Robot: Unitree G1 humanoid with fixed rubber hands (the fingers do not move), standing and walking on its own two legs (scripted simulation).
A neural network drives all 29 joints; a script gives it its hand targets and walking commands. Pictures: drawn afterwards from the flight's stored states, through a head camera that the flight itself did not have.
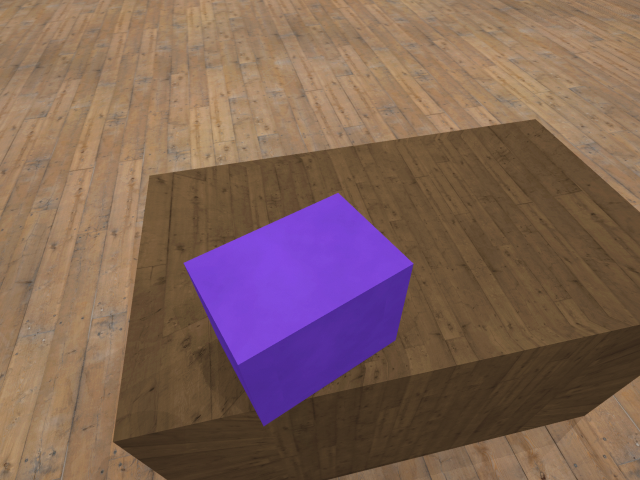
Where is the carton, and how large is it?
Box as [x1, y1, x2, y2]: [184, 193, 412, 425]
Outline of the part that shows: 338,193 184,262 215,333 263,425 395,339 412,263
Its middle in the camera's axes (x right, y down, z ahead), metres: -0.03 +0.10 +0.61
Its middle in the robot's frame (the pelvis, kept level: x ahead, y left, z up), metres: +0.40 +0.02 -0.04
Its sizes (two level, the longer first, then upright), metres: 0.259 0.178 0.211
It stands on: a pedestal, 0.60 m high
